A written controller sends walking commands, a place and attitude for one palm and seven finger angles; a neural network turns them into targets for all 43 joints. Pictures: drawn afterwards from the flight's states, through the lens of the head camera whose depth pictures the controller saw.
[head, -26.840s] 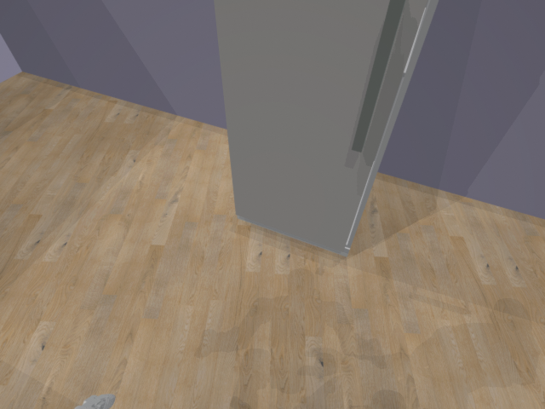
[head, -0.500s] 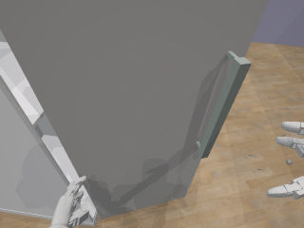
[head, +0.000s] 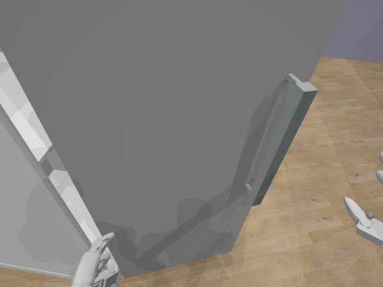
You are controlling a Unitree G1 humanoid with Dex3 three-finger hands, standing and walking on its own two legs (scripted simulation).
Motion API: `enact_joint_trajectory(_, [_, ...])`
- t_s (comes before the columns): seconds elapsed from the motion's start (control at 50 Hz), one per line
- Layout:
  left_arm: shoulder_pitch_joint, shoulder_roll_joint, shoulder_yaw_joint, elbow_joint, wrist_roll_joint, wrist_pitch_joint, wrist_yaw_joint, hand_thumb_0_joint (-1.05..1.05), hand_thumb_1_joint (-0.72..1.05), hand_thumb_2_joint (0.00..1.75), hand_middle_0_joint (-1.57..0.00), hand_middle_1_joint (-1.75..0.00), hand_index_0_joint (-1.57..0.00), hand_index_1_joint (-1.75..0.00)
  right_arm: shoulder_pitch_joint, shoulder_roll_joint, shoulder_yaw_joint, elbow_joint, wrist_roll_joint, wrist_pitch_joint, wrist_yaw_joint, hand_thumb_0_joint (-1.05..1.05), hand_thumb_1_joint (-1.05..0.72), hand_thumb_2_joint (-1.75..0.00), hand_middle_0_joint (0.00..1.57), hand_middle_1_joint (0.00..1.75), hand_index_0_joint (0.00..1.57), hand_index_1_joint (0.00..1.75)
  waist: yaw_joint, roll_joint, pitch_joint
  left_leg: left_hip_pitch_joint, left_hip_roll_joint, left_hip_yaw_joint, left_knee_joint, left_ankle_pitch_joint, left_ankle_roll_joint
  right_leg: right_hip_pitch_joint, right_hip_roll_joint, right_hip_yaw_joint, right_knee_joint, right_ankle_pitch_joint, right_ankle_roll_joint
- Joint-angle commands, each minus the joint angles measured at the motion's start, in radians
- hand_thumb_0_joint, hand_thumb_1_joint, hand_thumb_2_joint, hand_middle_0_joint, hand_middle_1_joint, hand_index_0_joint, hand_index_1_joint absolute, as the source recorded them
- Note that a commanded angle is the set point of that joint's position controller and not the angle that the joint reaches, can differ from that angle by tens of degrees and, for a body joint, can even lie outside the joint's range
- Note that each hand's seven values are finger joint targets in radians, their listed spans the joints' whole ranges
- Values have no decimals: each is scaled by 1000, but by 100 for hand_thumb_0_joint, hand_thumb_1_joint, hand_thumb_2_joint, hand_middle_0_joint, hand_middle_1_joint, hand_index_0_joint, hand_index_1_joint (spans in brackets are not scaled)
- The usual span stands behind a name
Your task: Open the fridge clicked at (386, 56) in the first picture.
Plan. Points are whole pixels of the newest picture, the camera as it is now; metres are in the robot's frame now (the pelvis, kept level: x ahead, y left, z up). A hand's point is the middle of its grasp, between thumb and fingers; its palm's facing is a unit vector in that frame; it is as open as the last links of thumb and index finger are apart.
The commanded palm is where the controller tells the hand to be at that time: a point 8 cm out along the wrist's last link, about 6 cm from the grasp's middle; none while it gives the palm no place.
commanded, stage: draw the hand back to the body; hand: right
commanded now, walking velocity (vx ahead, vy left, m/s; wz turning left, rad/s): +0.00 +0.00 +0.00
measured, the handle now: (269, 151) +0.40 -0.19 +0.08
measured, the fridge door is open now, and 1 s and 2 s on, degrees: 68 68 68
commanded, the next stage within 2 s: step back with the hand held close in 0.50 s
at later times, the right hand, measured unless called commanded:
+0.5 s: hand (365, 224) +0.18 -0.25 +0.16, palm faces +0.47 +0.77 -0.42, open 7.4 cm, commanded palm +0.13 -0.28 +0.18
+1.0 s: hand (370, 234) +0.17 -0.26 +0.15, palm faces +0.33 +0.79 -0.52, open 7.4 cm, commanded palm +0.11 -0.30 +0.18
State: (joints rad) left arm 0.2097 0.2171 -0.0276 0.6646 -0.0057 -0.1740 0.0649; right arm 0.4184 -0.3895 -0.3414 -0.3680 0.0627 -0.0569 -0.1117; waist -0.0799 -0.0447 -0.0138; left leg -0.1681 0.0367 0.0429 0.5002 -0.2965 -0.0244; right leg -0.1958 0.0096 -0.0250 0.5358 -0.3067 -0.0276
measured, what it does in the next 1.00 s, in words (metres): stands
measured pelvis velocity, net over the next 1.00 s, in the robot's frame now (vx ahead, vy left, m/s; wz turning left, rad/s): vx -0.04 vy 0.00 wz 0.02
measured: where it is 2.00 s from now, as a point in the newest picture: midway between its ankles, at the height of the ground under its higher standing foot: outside the picture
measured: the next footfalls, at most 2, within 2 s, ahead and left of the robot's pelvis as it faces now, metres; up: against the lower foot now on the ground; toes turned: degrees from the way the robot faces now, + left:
left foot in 1.58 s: -0.09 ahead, +0.13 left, +0.00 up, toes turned +2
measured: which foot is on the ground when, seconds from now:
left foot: down 0.00-1.00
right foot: down 0.00-1.00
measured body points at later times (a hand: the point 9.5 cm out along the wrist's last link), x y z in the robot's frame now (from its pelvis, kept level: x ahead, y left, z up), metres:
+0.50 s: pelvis +0.00 +0.02 +0.00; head -0.02 +0.04 +0.45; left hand +0.19 +0.23 -0.08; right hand +0.15 -0.29 +0.18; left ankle -0.02 +0.14 -0.74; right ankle -0.01 -0.10 -0.74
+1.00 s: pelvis -0.04 +0.00 +0.00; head -0.02 -0.01 +0.45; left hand +0.12 +0.24 -0.08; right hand +0.15 -0.30 +0.18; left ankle -0.02 +0.14 -0.74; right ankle -0.01 -0.10 -0.74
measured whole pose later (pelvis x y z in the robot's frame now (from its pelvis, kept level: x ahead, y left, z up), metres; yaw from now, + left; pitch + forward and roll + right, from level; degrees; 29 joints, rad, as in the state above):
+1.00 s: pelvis -0.04 +0.00 +0.00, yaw +1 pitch +1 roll +1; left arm 0.21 0.22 0.00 0.55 -0.02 -0.04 0.09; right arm 0.56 -0.45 -0.41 -0.50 0.04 -0.16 -0.13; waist -0.01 0.01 0.03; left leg -0.30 0.03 0.02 0.52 -0.22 -0.03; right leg -0.32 0.00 -0.05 0.54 -0.24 -0.04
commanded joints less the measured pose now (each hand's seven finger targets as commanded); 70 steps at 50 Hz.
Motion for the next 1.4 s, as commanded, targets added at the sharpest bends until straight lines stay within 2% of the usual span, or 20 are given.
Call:
enact_joint_trajectory(0.0, [-113, 122, 49, -161, -3, -53, 14, 0, 90, 90, -20, -30, -20, -30, -61, -198, -139, -237, 2, -66, -20, 0, -72, -81, 21, 41, 21, 41, -8, -41, -86, 9, 27, 4, -61, 225, 58, 46, -82, 59, -87, 324, 21])
enact_joint_trajectory(0.1, [-115, 123, 52, -165, -3, -55, 16, 0, 90, 90, -20, -30, -20, -30, -37, -197, -136, -271, 0, -70, -23, 0, -90, -90, 20, 30, 20, 30, -9, -33, -90, 13, 28, 3, -73, 224, 58, 55, -80, 53, -83, 303, 13])
enact_joint_trajectory(0.28, [-124, 122, 52, -157, -2, -50, 26, 0, 90, 90, -20, -30, -20, -30, -55, -181, -121, -222, 0, -67, -25, 0, -90, -90, 20, 30, 20, 30, -4, 9, -47, -6, 31, 0, -96, 199, 55, 48, -74, 41, -81, 240, 0])
enact_joint_trajectory(0.54, [-137, 118, 52, -148, -1, -56, 31, 0, 90, 90, -20, -30, -20, -30, -52, -200, -139, -220, -1, -74, -23, 0, -90, -90, 20, 30, 20, 30, -9, -8, -38, -4, 35, -5, -113, 192, 56, 57, -72, 35, -84, 227, -6])
enact_joint_trajectory(0.6, [-142, 116, 49, -156, -2, -61, 27, 0, 90, 90, -20, -30, -20, -30, -117, -170, -88, -272, -1, -82, -18, 0, -90, -90, 20, 30, 20, 30, -1, -15, -56, -8, 38, -11, -117, 187, 52, 68, -68, 32, -81, 214, -8])
enact_joint_trajectory(0.62, [-123, 119, 47, -183, -11, -30, 33, 0, 90, 90, -20, -30, -20, -30, -276, -283, -223, -315, 2, -130, -29, 0, -90, -90, 20, 30, 20, 30, 41, 31, 71, -118, 86, -181, -202, 303, 46, 7, -76, 34, -40, 148, -26])
enact_joint_trajectory(0.64, [-101, 110, 47, -159, -6, -11, 37, 0, 90, 90, -20, -30, -20, -30, -277, -283, -221, -267, -10, -148, -26, 0, -90, -90, 20, 30, 20, 30, 50, 76, 62, -116, 125, -185, -209, 365, 58, 7, -66, 48, -7, 130, -23])
enact_joint_trajectory(0.66, [-96, 110, 53, -145, 0, 7, 34, 0, 90, 90, -20, -30, -20, -30, -139, -190, -162, -166, -16, -141, -18, 0, -90, -90, 20, 30, 20, 30, 61, 126, 20, -96, 142, -174, -180, 464, 63, 26, -71, 38, 11, 166, -20])
enact_joint_trajectory(0.68, [-95, 117, 58, -167, 0, 24, 30, 0, 90, 90, -20, -30, -20, -30, -64, -154, -135, -151, -19, -137, -13, 0, -90, -90, 20, 30, 20, 30, 58, 124, -38, -58, 145, -154, -142, 545, 52, 40, -77, 27, 6, 218, -22])
enact_joint_trajectory(0.72, [-100, 121, 64, -202, -7, 53, 25, 0, 90, 90, -20, -30, -20, -30, 7, -152, -135, -194, -18, -141, -16, 0, -90, -90, 20, 30, 20, 30, 52, 67, -114, -23, 142, -137, -92, 526, 44, 49, -96, 29, -27, 284, -25])
enact_joint_trajectory(0.86, [-119, 115, 66, -265, -16, 91, 31, 0, 90, 90, -20, -30, -20, -30, 119, -230, -230, -335, -18, -162, -47, 0, -90, -90, 20, 30, 20, 30, 41, 7, -160, -2, 87, -83, -13, 353, 39, -48, -149, 113, -94, 332, -36])
enact_joint_trajectory(1.02, [-74, 135, 70, -263, -14, 40, 35, 0, 90, 90, -20, -30, -20, -30, 93, -204, -229, -353, -30, -194, -54, 0, -90, -90, 20, 30, 20, 30, 52, -133, -89, 56, 22, -49, 123, 131, 22, -310, -204, 189, -205, -54, -71])
enact_joint_trajectory(1.1, [-56, 140, 69, -244, -13, 15, 33, 0, 90, 90, -20, -30, -20, -30, 48, -183, -208, -324, -37, -199, -53, 0, -90, -90, 20, 30, 20, 30, 62, -73, -53, 42, 30, -70, 117, 103, 26, -378, -197, 194, -182, -196, -76])
enact_joint_trajectory(1.16, [-40, 132, 70, -229, -11, 8, 30, 0, 90, 90, -20, -30, -20, -30, 15, -183, -194, -322, -39, -204, -55, 0, -90, -90, 20, 30, 20, 30, 73, 54, -34, -92, 88, -165, -22, 16, 59, -318, -122, 149, -68, -277, -54])
enact_joint_trajectory(1.2, [-39, 126, 69, -215, -6, 6, 24, 0, 90, 90, -20, -30, -20, -30, -3, -192, -189, -336, -34, -209, -59, 0, -90, -90, 20, 30, 20, 30, 82, 119, -25, -214, 156, -239, -117, -80, 103, -234, -80, 120, 47, -253, -32])
enact_joint_trajectory(1.26, [-37, 115, 61, -198, -1, 10, 17, 0, 90, 90, -20, -30, -20, -30, -1, -210, -201, -360, -28, -212, -71, 0, -90, -90, 20, 30, 20, 30, 89, 139, -63, -249, 212, -240, -110, 29, 136, -153, -60, 110, 121, -143, -16])
enact_joint_trajectory(1.3, [-52, 126, 63, -211, -4, 7, 16, 0, 90, 90, -20, -30, -20, -30, 13, -226, -226, -398, -27, -226, -76, 0, -90, -90, 20, 30, 20, 30, 85, 62, -65, -236, 166, -192, -37, 22, 113, -169, -95, 164, 18, -142, -29])
enact_joint_trajectory(1.34, [-77, 145, 68, -236, -5, -2, 24, 0, 90, 90, -20, -30, -20, -30, 48, -244, -265, -421, -37, -238, -80, 0, -90, -90, 20, 30, 20, 30, 73, -164, -68, -131, 33, -81, 148, -46, 43, -284, -209, 292, -209, -229, -69])
enact_joint_trajectory(1.36, [-81, 147, 71, -240, -2, -12, 23, 0, 90, 90, -20, -30, -20, -30, 41, -228, -273, -425, -49, -250, -75, 0, -90, -90, 20, 30, 20, 30, 68, -256, -84, 8, -31, -43, 299, -66, 16, -421, -288, 373, -334, -391, -99])
enact_joint_trajectory(1.38, [-73, 142, 77, -238, 3, -19, 23, 0, 90, 90, -20, -30, -20, -30, 34, -234, -287, -400, -59, -254, -72, 0, -90, -90, 20, 30, 20, 30, 68, -254, -58, 55, -44, -51, 384, -71, 10, -497, -312, 395, -368, -430, -120])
